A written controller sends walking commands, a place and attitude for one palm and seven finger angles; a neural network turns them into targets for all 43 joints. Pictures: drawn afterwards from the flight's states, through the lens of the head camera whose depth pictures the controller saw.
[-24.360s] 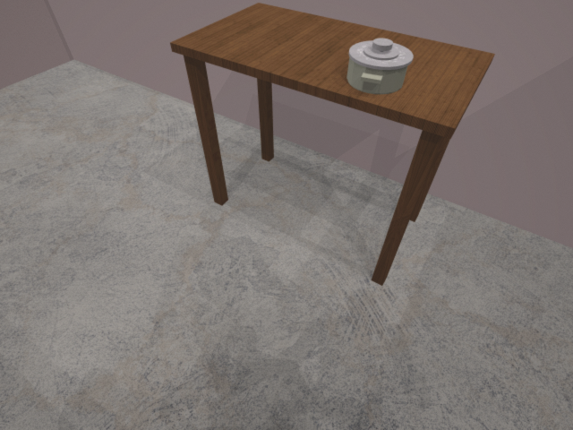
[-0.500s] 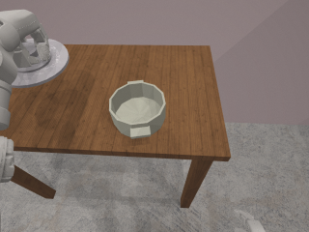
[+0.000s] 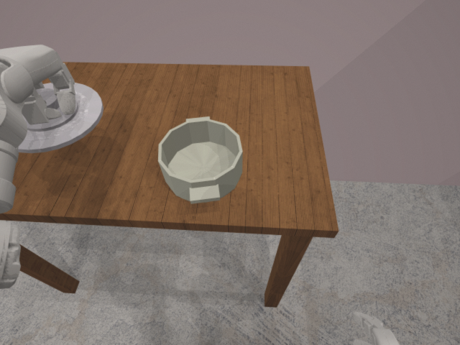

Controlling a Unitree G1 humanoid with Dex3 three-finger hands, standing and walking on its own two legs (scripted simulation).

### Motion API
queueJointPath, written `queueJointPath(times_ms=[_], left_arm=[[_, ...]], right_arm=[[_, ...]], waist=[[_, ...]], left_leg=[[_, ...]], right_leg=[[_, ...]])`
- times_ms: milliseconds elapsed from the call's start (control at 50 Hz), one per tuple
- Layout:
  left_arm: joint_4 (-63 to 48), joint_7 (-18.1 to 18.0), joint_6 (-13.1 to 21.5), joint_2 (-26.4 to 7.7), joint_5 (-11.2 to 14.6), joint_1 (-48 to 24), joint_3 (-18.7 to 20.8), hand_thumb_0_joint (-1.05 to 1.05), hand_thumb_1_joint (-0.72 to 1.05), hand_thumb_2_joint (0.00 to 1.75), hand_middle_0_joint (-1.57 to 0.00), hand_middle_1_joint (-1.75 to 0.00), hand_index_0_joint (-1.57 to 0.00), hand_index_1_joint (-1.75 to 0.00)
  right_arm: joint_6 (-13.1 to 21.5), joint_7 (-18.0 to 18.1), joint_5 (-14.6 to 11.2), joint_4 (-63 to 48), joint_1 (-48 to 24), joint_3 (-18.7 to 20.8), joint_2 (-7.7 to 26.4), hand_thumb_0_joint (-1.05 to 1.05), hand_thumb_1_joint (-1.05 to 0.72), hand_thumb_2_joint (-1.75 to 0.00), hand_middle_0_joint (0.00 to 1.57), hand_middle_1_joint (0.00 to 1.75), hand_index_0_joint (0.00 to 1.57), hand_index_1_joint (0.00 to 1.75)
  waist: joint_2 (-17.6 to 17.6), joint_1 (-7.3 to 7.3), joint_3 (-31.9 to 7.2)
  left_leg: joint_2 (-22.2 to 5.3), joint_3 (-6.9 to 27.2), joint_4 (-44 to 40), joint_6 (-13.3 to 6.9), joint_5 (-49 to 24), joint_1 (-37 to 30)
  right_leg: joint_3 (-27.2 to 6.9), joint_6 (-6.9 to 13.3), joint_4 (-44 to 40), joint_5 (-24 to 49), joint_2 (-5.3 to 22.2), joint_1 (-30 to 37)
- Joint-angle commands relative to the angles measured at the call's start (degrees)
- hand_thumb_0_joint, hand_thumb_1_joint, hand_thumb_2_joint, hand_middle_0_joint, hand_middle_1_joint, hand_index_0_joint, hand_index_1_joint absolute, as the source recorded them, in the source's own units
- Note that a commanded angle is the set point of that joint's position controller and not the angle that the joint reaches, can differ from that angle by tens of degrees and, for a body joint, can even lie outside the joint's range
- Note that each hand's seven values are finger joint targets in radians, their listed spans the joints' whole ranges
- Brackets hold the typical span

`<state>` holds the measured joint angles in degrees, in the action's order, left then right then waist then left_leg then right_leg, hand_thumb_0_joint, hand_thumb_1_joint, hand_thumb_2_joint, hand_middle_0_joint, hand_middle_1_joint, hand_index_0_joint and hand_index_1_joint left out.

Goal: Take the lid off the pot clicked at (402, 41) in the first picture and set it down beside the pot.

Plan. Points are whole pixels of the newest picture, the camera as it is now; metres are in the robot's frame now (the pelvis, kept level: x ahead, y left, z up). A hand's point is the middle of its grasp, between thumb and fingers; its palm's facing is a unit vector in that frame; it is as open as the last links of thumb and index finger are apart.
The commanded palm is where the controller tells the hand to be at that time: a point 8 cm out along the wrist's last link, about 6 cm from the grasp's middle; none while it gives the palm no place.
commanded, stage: lower the lid onto the table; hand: left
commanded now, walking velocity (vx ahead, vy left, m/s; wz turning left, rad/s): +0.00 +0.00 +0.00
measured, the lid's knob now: (42, 101) +0.46 +0.32 +0.18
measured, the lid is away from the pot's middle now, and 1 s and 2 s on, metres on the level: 0.25 0.24 0.23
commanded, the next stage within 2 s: open the fingers wide in 1.96 s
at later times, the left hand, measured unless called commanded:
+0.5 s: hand (58, 115) +0.43 +0.29 +0.18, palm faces -0.32 -0.06 -0.94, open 4.3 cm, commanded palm +0.42 +0.30 +0.25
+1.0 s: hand (67, 133) +0.43 +0.29 +0.14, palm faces -0.41 -0.06 -0.91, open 4.3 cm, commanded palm +0.43 +0.30 +0.21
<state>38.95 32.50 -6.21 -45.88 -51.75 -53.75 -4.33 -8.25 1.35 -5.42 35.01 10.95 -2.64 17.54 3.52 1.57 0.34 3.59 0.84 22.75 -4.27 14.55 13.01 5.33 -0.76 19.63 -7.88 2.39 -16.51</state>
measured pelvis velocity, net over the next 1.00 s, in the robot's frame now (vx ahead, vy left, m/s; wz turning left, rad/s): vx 0.00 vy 0.00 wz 0.00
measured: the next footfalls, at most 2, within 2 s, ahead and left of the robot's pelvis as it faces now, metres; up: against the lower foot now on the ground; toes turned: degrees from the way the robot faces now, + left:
none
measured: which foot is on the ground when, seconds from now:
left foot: down 0.00-1.00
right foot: down 0.00-1.00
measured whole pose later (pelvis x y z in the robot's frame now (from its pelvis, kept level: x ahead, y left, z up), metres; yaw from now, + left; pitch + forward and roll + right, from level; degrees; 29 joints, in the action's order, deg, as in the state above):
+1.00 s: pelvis +0.00 +0.00 +0.00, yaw +0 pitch +6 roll -1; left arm 46.8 29.0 2.2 -43.4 -51.1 -50.4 -4.7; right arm -8.7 1.7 -4.8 36.8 12.5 -2.1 17.4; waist 2.9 2.9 0.2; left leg 3.8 0.8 23.8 -4.6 15.0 14.5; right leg 5.1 -1.0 20.0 -7.9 2.5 -17.7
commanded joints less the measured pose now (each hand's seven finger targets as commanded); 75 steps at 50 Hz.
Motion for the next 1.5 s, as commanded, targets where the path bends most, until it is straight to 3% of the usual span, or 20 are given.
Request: queueJointPath(times_ms=[0,20,160,220,280,360,480,540,620,660,820,840,1020,1060,1100,1120,1180,1340,1380,1480], left_arm=[[-12.4,-4.4,1.2,-21.8,-0.9,-35.2,8.7,0.0,0.52,1.17,-0.75,-0.89,-1.22,-1.1],[-11.7,-4.5,1.2,-18.8,0.1,-33.6,6.3,0.0,0.52,1.17,-0.75,-0.89,-1.22,-1.1],[-11.9,-4.9,2.4,-19.7,-0.3,-34.7,7.4,0.0,0.52,1.17,-0.75,-0.89,-1.22,-1.1],[-10.8,-5.4,2.8,-19.4,0.2,-31.9,7.4,0.0,0.52,1.17,-0.75,-0.89,-1.22,-1.1],[-7.1,-5.4,3.4,-22.5,-0.8,-30.7,10.2,0.0,0.52,1.17,-0.75,-0.89,-1.22,-1.1],[-14.3,-5.8,4.7,-22.2,-0.3,-32.2,10.3,0.0,0.52,1.17,-0.75,-0.89,-1.22,-1.1],[-6.6,-5.3,4.3,-18.5,0.3,-27.2,7.7,0.0,0.52,1.17,-0.75,-0.89,-1.22,-1.1],[-10.9,-6.1,5.2,-22.4,-0.1,-31.4,9.9,0.0,0.52,1.17,-0.75,-0.89,-1.22,-1.1],[-8.9,-6.5,6.0,-19.5,0.8,-30.7,7.6,0.0,0.52,1.17,-0.75,-0.89,-1.22,-1.1],[-8.1,-6.5,6.6,-22.5,0.2,-30.5,10.4,0.0,0.52,1.17,-0.75,-0.89,-1.22,-1.1],[-4.3,-6.7,7.3,-15.9,1.0,-27.7,5.1,0.0,0.52,1.17,-0.75,-0.89,-1.22,-1.1],[-6.5,-6.8,7.7,-19.7,0.6,-29.4,8.3,0.0,0.52,1.17,-0.75,-0.89,-1.22,-1.1],[-5.3,-7.8,9.3,-17.8,1.0,-28.2,7.0,0.0,0.52,1.17,-0.75,-0.89,-1.22,-1.1],[-2.3,-8.2,9.8,-20.7,0.1,-27.1,9.6,0.0,0.52,1.17,-0.75,-0.89,-1.22,-1.1],[-4.8,-8.4,10.3,-20.4,0.2,-28.7,9.2,0.0,0.52,1.17,-0.75,-0.89,-1.22,-1.1],[-4.1,-8.3,10.0,-16.5,0.5,-27.2,6.1,0.0,0.52,1.17,-0.75,-0.89,-1.22,-1.1],[-2.5,-8.9,10.6,-20.0,0.2,-25.7,9.4,0.0,0.52,1.17,-0.75,-0.89,-1.22,-1.1],[-5.2,-9.9,12.4,-21.0,0.5,-25.7,10.8,0.0,0.52,1.17,-0.75,-0.89,-1.22,-1.1],[-1.0,-9.7,12.3,-18.9,0.7,-24.9,9.2,0.0,0.52,1.17,-0.75,-0.89,-1.22,-1.1],[-3.1,-10.4,12.7,-16.8,0.2,-24.9,7.6,0.0,0.52,1.17,-0.75,-0.89,-1.22,-1.1]], right_arm=[[1.8,0.9,0.2,-6.0,-1.2,2.4,7.5,0.0,-0.9,-0.9,0.2,0.3,0.2,0.3],[2.0,0.8,0.0,-6.2,-1.2,2.6,7.6,0.0,-0.9,-0.9,0.2,0.3,0.2,0.3],[1.7,0.8,0.3,-5.6,-0.9,2.6,7.7,0.0,-0.9,-0.9,0.2,0.3,0.2,0.3],[1.8,0.7,0.4,-5.7,-0.6,2.8,8.1,0.0,-0.9,-0.9,0.2,0.3,0.2,0.3],[1.4,0.8,0.6,-5.4,-0.2,2.5,7.9,0.0,-0.9,-0.9,0.2,0.3,0.2,0.3],[1.9,0.4,0.8,-6.5,-1.3,3.0,7.6,0.0,-0.9,-0.9,0.2,0.3,0.2,0.3],[0.8,0.2,0.5,-5.5,-0.2,2.9,7.9,0.0,-0.9,-0.9,0.2,0.3,0.2,0.3],[0.8,0.4,0.5,-5.8,-0.1,3.0,8.0,0.0,-0.9,-0.9,0.2,0.3,0.2,0.3],[1.5,1.1,0.5,-5.4,0.2,3.1,8.1,0.0,-0.9,-0.9,0.2,0.3,0.2,0.3],[1.5,1.2,0.8,-5.0,0.6,3.0,8.1,0.0,-0.9,-0.9,0.2,0.3,0.2,0.3],[1.2,0.8,0.7,-4.4,0.8,3.2,8.1,0.0,-0.9,-0.9,0.2,0.3,0.2,0.3],[1.1,0.7,0.8,-4.1,1.7,3.2,8.1,0.0,-0.9,-0.9,0.2,0.3,0.2,0.3],[1.0,0.9,0.9,-4.1,1.6,3.5,8.4,0.0,-0.9,-0.9,0.2,0.3,0.2,0.3],[0.7,1.0,1.1,-3.6,2.3,3.2,8.3,0.0,-0.9,-0.9,0.2,0.3,0.2,0.3],[0.5,0.9,1.0,-3.9,1.8,3.4,8.1,0.0,-0.9,-0.9,0.2,0.3,0.2,0.3],[0.5,0.8,0.9,-4.2,1.3,3.5,8.1,0.0,-0.9,-0.9,0.2,0.3,0.2,0.3],[0.2,0.8,1.1,-3.9,2.4,3.4,8.1,0.0,-0.9,-0.9,0.2,0.3,0.2,0.3],[0.6,1.0,1.5,-3.6,3.3,3.7,8.1,0.0,-0.9,-0.9,0.2,0.3,0.2,0.3],[0.1,1.1,1.3,-3.0,3.2,3.5,8.1,0.0,-0.9,-0.9,0.2,0.3,0.2,0.3],[-0.3,0.8,1.2,-3.0,3.0,3.7,8.1,0.0,-0.9,-0.9,0.2,0.3,0.2,0.3]], waist=[[4.2,1.19,-26.6],[6.5,1.82,-25.2],[3.0,1.54,-25.8],[5.6,1.53,-26.1],[0.6,0.96,-25.4],[6.2,0.71,-29.5],[0.7,1.43,-22.6],[2.4,1.17,-26.2],[6.5,2.06,-26.2],[3.0,1.46,-26.8],[6.4,2.53,-23.5],[3.3,1.88,-25.2],[5.8,2.23,-26.3],[1.9,1.84,-26.1],[4.0,1.76,-27.3],[7.0,2.45,-26.1],[3.4,1.89,-26.7],[5.7,1.79,-29.1],[2.7,2.2,-26.2],[5.5,2.48,-26.4]], left_leg=[[-1.8,4.1,-0.2,0.6,-31.9,-7.7],[-1.9,4.6,0.3,1.0,-33.1,-8.4],[-1.9,4.4,-0.6,0.7,-30.2,-7.9],[-1.8,4.7,-0.1,1.1,-33.0,-8.5],[-1.7,3.7,-0.5,0.3,-28.9,-4.9],[-2.0,5.0,0.1,1.0,-36.1,-10.1],[-1.9,3.7,-0.6,0.5,-29.1,-4.8],[-1.8,4.0,-0.8,0.5,-27.8,-5.5],[-1.7,4.6,0.2,0.9,-31.2,-8.3],[-1.8,4.3,-0.2,0.5,-29.3,-7.0],[-1.8,4.9,0.9,1.6,-33.3,-8.0],[-2.1,5.0,0.3,1.5,-32.0,-7.8],[-2.0,5.2,1.5,1.8,-36.2,-9.1],[-1.9,4.5,1.2,1.0,-33.4,-6.7],[-1.9,4.7,1.0,1.2,-35.1,-7.5],[-1.9,4.9,1.7,1.8,-36.6,-8.7],[-2.0,4.5,1.4,1.2,-33.9,-7.0],[-2.3,5.6,2.5,2.0,-40.4,-10.7],[-2.2,4.4,1.9,1.2,-35.6,-7.2],[-2.4,5.1,2.4,2.0,-38.3,-9.7]], right_leg=[[-2.2,3.7,1.7,14.4,-2.6,13.3],[-1.8,3.9,1.3,13.6,-2.6,11.1],[-1.9,3.7,1.4,13.0,-2.8,12.4],[-1.9,4.0,1.4,13.8,-2.7,11.7],[-2.3,3.6,1.8,14.6,-2.6,14.7],[-2.4,3.7,2.3,15.0,-2.7,13.5],[-1.8,3.5,1.5,13.3,-2.7,12.2],[-2.4,3.6,1.8,13.3,-2.6,14.0],[-1.9,3.7,1.6,13.0,-2.8,11.1],[-2.2,3.5,1.9,13.3,-2.9,13.1],[-1.6,3.8,1.6,12.9,-3.0,8.5],[-1.7,3.5,1.9,12.8,-3.2,10.4],[-1.6,3.6,2.4,14.2,-3.2,9.0],[-2.0,3.4,2.8,14.8,-3.3,11.0],[-2.1,3.4,2.9,15.5,-3.1,11.3],[-1.9,3.6,2.5,14.8,-3.1,8.6],[-2.0,3.4,2.9,14.4,-3.3,10.3],[-2.1,3.3,3.1,15.1,-3.6,8.7],[-2.2,3.1,2.8,15.2,-3.3,9.5],[-2.0,3.3,2.9,13.8,-3.6,6.6]])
